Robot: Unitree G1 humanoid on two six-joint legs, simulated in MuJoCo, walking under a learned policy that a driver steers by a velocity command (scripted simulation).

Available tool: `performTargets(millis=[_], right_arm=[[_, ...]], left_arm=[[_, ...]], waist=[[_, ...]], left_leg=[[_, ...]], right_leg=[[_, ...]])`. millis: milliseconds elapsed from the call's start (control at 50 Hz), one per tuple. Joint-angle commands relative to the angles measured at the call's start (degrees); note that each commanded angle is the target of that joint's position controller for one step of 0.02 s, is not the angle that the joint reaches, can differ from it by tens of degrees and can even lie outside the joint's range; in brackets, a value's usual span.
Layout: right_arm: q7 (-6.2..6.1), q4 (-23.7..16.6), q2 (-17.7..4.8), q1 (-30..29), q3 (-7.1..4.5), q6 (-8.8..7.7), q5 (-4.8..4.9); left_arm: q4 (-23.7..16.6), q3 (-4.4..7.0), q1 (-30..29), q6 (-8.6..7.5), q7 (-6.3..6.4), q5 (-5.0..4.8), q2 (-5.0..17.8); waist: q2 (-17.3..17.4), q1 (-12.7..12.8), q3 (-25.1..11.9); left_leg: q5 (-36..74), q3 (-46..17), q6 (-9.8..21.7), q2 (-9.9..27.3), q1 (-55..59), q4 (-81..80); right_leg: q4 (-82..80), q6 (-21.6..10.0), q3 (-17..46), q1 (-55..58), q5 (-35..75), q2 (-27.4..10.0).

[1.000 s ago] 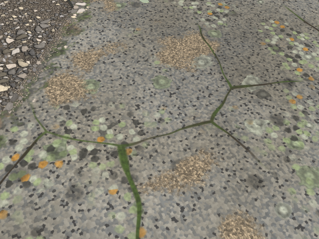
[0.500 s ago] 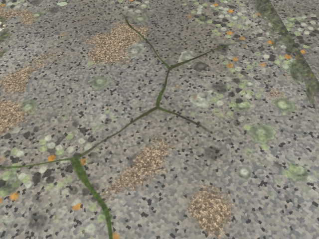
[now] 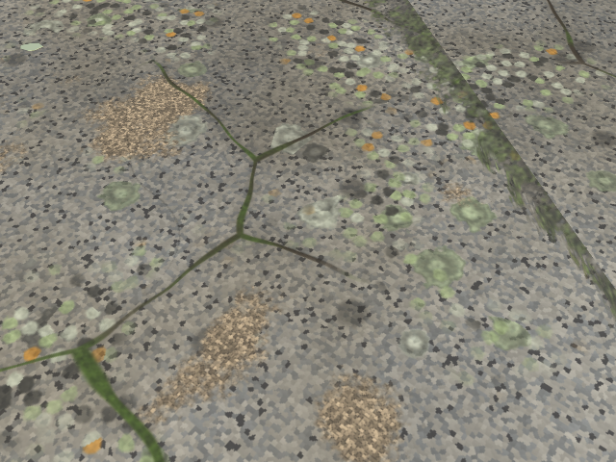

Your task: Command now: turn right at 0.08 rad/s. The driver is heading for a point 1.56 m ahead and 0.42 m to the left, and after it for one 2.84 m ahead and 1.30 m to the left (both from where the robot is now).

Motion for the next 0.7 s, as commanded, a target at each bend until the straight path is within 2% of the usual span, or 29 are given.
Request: performTargets(millis=[20,40,80,140,340,700], right_arm=[[0.15,-2.95,-7.31,-0.81,-1.52,-1.53,-0.91],[-0.07,-2.77,-7.26,-1.65,-1.60,-1.34,-0.59],[-0.61,-2.38,-7.24,-0.94,-1.66,-0.72,-0.17],[-1.09,-1.06,-6.84,0.20,-1.66,-0.45,-0.02],[-2.06,3.81,-7.20,2.22,-2.00,-0.04,0.28],[-3.21,12.87,-6.68,4.51,-2.03,0.79,0.61]], left_arm=[[-3.96,1.28,-1.75,-1.26,-0.42,0.89,5.55],[-3.48,1.12,-1.60,-1.63,-0.40,1.15,5.26],[-2.86,0.98,-0.94,-2.51,-0.28,0.88,5.51],[-2.09,0.53,0.36,-3.04,-0.02,0.67,4.77],[0.24,-0.01,1.61,-3.68,0.07,0.44,3.71],[8.44,-0.24,4.19,-3.86,0.39,0.03,3.02]], waist=[[-4.18,-0.48,-5.27],[-3.64,-0.18,-4.22],[-4.22,-0.26,-2.31],[-3.59,-0.24,-1.78],[-0.55,-0.11,-1.77],[-0.09,-0.19,-0.64]], left_leg=[[3.93,-0.59,-0.62,1.39,4.08,-3.00],[4.96,-0.49,-0.51,1.46,4.06,-2.47],[7.30,-0.85,-0.13,1.68,3.57,-2.19],[7.39,-0.85,-0.32,1.70,3.95,-2.22],[9.40,-1.10,-1.56,2.03,4.84,-2.67],[10.12,-0.69,-1.30,1.75,5.43,-3.80]], right_leg=[[-5.08,-4.80,5.05,-0.63,5.29,-4.79],[-5.48,-3.96,4.70,-1.81,3.97,-4.21],[-5.37,-3.08,4.46,-3.03,5.62,-3.76],[-5.17,-2.88,4.25,-3.64,5.50,-3.39],[-4.82,-3.21,3.37,-2.81,7.57,-2.36],[-5.36,-2.62,1.04,-2.06,9.39,-0.77]])
Keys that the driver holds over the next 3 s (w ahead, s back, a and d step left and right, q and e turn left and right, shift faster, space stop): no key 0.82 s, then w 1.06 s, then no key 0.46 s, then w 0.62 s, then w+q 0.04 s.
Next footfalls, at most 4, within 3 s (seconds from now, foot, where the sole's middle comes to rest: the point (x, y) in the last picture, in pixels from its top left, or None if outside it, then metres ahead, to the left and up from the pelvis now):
1.54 right None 0.44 -0.11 -0.77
2.04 left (264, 356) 0.73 0.13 -0.77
2.38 right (365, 371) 0.69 -0.11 -0.77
2.68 left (253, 345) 0.76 0.15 -0.77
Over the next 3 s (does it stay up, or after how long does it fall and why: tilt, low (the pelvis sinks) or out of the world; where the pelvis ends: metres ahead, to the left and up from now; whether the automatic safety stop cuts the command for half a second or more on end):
stays up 0.83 0.05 0.01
